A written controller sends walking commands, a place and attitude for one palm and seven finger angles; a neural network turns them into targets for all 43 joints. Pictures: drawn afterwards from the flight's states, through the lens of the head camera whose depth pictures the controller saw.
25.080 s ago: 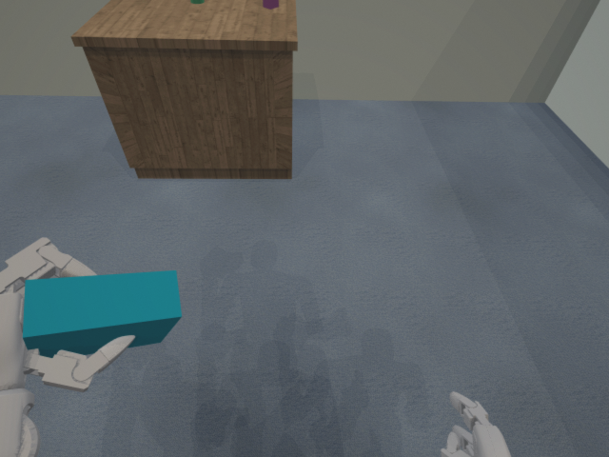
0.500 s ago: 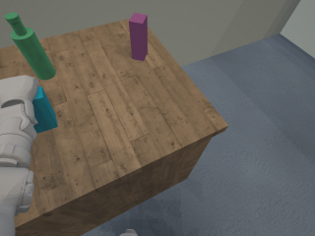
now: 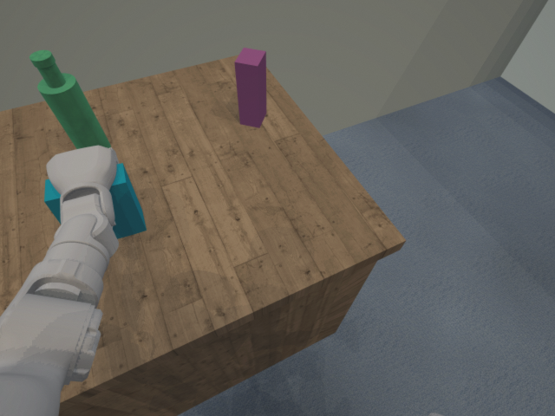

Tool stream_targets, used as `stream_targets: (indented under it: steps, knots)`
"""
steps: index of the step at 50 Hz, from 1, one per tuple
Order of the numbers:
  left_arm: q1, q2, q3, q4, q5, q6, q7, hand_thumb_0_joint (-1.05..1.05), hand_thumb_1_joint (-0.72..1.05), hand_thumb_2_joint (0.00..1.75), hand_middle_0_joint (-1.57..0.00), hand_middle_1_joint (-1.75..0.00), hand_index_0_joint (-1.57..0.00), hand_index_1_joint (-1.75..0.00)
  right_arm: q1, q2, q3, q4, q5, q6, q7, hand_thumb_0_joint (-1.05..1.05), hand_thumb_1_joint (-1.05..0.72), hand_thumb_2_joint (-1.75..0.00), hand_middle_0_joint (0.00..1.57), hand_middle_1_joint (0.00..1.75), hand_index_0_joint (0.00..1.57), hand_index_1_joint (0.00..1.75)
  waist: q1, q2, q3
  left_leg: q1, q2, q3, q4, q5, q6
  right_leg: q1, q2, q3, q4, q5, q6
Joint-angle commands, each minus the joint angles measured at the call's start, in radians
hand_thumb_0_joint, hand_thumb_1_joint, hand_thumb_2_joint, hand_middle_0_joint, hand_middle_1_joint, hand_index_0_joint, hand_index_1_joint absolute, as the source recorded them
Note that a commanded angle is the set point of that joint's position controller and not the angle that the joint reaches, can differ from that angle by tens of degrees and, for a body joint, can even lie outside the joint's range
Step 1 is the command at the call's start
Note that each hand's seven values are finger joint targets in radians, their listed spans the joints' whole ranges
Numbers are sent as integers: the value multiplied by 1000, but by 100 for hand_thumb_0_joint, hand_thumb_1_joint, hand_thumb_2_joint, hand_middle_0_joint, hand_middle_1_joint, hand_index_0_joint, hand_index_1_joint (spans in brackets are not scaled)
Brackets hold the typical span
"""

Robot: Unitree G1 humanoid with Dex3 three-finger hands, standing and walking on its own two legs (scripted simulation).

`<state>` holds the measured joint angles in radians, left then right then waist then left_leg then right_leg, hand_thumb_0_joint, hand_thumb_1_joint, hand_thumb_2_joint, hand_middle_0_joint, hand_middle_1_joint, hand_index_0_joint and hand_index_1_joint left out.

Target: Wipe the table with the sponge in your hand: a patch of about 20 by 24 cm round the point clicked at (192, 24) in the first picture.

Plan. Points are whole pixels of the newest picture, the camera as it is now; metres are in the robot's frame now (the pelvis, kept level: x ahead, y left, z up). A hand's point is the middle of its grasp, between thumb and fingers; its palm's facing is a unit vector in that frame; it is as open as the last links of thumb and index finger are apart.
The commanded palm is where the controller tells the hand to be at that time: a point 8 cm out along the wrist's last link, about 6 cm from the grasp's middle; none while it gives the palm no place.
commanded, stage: wipe back along the middle lane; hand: left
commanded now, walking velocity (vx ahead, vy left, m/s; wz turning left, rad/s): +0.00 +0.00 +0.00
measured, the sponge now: (104, 215) +0.42 +0.30 +0.00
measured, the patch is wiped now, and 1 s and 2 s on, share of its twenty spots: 0.40 0.50 0.75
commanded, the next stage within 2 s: slide across to the third lane in 1.74 s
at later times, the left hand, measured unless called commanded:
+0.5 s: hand (107, 206) +0.41 +0.28 +0.04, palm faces -0.08 +0.00 -1.00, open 9.1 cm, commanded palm +0.38 +0.25 +0.07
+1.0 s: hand (120, 224) +0.38 +0.25 +0.04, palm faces -0.05 +0.00 -1.00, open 9.1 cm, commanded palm +0.34 +0.22 +0.07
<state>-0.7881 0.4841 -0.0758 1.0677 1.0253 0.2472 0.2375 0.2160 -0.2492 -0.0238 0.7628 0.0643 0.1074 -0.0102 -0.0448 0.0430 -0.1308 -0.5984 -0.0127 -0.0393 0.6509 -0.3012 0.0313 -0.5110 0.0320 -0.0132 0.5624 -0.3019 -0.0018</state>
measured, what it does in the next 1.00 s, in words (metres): stands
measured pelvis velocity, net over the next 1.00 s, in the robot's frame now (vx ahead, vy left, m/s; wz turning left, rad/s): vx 0.01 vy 0.00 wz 0.02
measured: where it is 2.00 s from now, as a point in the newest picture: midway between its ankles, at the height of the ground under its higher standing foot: outside the picture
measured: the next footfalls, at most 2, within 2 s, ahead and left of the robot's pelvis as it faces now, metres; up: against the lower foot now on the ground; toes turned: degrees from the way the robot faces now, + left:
none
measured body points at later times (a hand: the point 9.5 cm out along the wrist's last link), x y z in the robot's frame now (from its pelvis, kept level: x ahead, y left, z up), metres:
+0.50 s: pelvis +0.00 +0.00 +0.00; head +0.04 -0.01 +0.45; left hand +0.41 +0.27 +0.09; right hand +0.09 -0.27 -0.13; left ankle +0.00 +0.10 -0.72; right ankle -0.03 -0.13 -0.72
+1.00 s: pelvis +0.01 +0.00 +0.01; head +0.02 -0.02 +0.46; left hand +0.38 +0.24 +0.09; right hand +0.17 -0.24 -0.12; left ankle +0.00 +0.10 -0.72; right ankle -0.03 -0.13 -0.72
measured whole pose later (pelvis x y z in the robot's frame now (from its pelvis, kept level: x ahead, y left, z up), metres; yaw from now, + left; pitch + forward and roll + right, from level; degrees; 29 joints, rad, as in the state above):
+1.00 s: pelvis +0.01 +0.00 +0.01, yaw +1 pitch +9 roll -1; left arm -0.53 0.30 -0.23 0.75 0.98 0.45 0.27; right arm 0.13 -0.24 -0.01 0.71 0.09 0.18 -0.01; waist 0.03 0.06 -0.15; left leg -0.46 -0.03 -0.04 0.60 -0.30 0.03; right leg -0.38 0.02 -0.02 0.54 -0.32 -0.01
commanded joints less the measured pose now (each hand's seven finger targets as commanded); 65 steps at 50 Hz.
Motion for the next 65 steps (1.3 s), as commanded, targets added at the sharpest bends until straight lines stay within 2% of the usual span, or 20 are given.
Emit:
stream_targets:
  steps: [1, 2, 4, 6, 10, 16, 18, 23, 26, 33, 37, 41, 43, 44, 48, 51, 53, 56, 62, 65]
  knots:
    - [-373, 168, 32, -127, 10, 14, 29, 0, 10, 130, -120, -160, -120, -160, 47, -161, -52, -69, -2, -11, -5, 0, -90, -90, 20, 30, 20, 30, -37, -13, -339, 295, 23, -6, -30, 408, 8, 95, 7, -10, -32, 402, -46]
    - [-372, 149, 10, -135, 2, 16, 25, 0, 10, 130, -120, -160, -120, -160, 49, -162, -51, -77, -3, -11, -5, 0, -90, -90, 20, 30, 20, 30, -39, -11, -341, 293, 19, -1, -29, 397, 12, 105, 8, -9, -36, 410, -44]
    - [-372, 187, 27, -118, 14, 24, 22, 0, 10, 130, -120, -160, -120, -160, 48, -164, -48, -72, 1, -7, -7, 0, -90, -90, 20, 30, 20, 30, -39, -10, -342, 277, 14, 4, -31, 381, 14, 122, 3, -1, -39, 418, -43]
    - [-330, 146, 17, -127, 5, 21, 17, 0, 10, 130, -120, -160, -120, -160, 39, -158, -50, -78, 2, -7, -6, 0, -90, -90, 20, 30, 20, 30, -27, 16, -342, 291, 15, 1, -36, 398, 12, 120, 3, -5, -37, 415, -47]
    - [-228, 143, 16, -110, 1, 24, 9, 0, 10, 130, -120, -160, -120, -160, 29, -161, -47, -90, 6, 1, -4, 0, -90, -90, 20, 30, 20, 30, -12, -28, -315, 256, 11, 11, -45, 361, 14, 150, 1, -3, -46, 418, -44]
    - [-140, 73, 0, -148, -22, 30, 17, 0, 10, 130, -120, -160, -120, -160, -4, -154, -50, -100, 11, 3, -2, 0, -90, -90, 20, 30, 20, 30, 7, -26, -287, 267, 13, 8, -62, 354, 14, 147, 2, -9, -51, 391, -50]
    - [-115, 70, -10, -140, -24, 42, 18, 0, 10, 130, -120, -160, -120, -160, -7, -157, -47, -103, 13, 6, -3, 0, -90, -90, 20, 30, 20, 30, 3, -67, -268, 252, 12, 11, -65, 325, 16, 151, 1, -10, -59, 379, -46]
    - [-96, 51, -28, -137, -26, 69, 17, 0, 10, 130, -120, -160, -120, -160, -31, -156, -38, -113, 17, 11, -6, 0, -90, -90, 20, 30, 20, 30, 7, -75, -227, 235, 9, 11, -82, 283, 15, 144, -1, -11, -66, 337, -47]
    - [-90, 38, -28, -168, -28, 74, 14, 0, 10, 130, -120, -160, -120, -160, -45, -151, -39, -120, 17, 12, -7, 0, -90, -90, 20, 30, 20, 30, 17, -52, -248, 260, 11, 6, -86, 295, 12, 146, 0, -11, -63, 330, -53]
    - [-20, -78, -101, -241, -43, 105, 16, 0, 10, 130, -120, -160, -120, -160, -87, -136, -38, -149, 19, 18, -3, 0, -90, -90, 20, 30, 20, 30, 27, -40, -234, 308, 17, -6, -91, 310, 3, 112, 7, -30, -63, 286, -59]
    - [-9, -63, -85, -269, -55, 135, 21, 0, 10, 130, -120, -160, -120, -160, -112, -138, -34, -154, 20, 26, -7, 0, -90, -90, 20, 30, 20, 30, 34, -68, -224, 306, 14, -9, -98, 297, 2, 135, 5, -31, -68, 286, -58]
    - [-21, -130, -139, -309, -54, 162, 11, 0, 10, 130, -120, -160, -120, -160, -145, -127, -29, -163, 25, 30, -8, 0, -90, -90, 20, 30, 20, 30, 26, -69, -217, 327, 15, -14, -105, 310, -1, 134, 3, -36, -65, 291, -60]
    - [48, -130, -135, -317, -48, 175, 9, 0, 10, 130, -120, -160, -120, -160, -150, -127, -29, -169, 21, 32, -6, 0, -90, -90, 20, 30, 20, 30, 47, -57, -227, 337, 12, -13, -99, 329, -2, 144, 5, -34, -63, 300, -65]
    - [42, -167, -169, -340, -48, 176, 4, 0, 10, 130, -120, -160, -120, -160, -156, -124, -27, -173, 20, 33, -3, 0, -90, -90, 20, 30, 20, 30, 38, -63, -229, 343, 13, -12, -95, 340, -2, 144, 5, -36, -60, 318, -64]
    - [128, -152, -145, -386, -64, 197, -3, 0, 10, 130, -120, -160, -120, -160, -178, -125, -26, -188, 21, 38, 1, 0, -90, -90, 20, 30, 20, 30, 60, -92, -226, 337, 6, -10, -94, 349, 2, 184, 3, -34, -60, 351, -64]
    - [107, -151, -152, -427, -66, 218, -9, 0, 10, 130, -120, -160, -120, -160, -206, -125, -17, -193, 28, 45, -6, 0, -90, -90, 20, 30, 20, 30, 51, -105, -196, 325, 2, -9, -107, 326, 0, 197, -1, -30, -65, 356, -63]
    - [143, -142, -154, -438, -57, 230, -15, 0, 10, 130, -120, -160, -120, -160, -212, -125, -14, -199, 27, 46, -7, 0, -90, -90, 20, 30, 20, 30, 64, -90, -187, 327, -3, -8, -107, 320, 1, 199, 0, -26, -67, 349, -66]
    - [141, -181, -185, -476, -58, 238, -27, 0, 10, 130, -120, -160, -120, -160, -227, -119, -13, -208, 31, 45, -6, 0, -90, -90, 20, 30, 20, 30, 59, -95, -188, 336, -2, -8, -108, 323, 2, 204, 1, -31, -63, 351, -66]
    - [254, -143, -151, -536, -66, 239, -35, 0, 10, 130, -120, -160, -120, -160, -242, -124, -8, -228, 29, 41, -9, 0, -90, -90, 20, 30, 20, 30, 80, -112, -196, 327, -14, 1, -99, 324, 5, 251, -1, -14, -62, 405, -64]
    - [318, -161, -167, -581, -62, 246, -36, 0, 10, 130, -120, -160, -120, -160, -262, -120, -5, -238, 32, 36, -5, 0, -90, -90, 20, 30, 20, 30, 85, -109, -184, 325, -18, 9, -97, 336, 5, 262, -5, -2, -60, 445, -63]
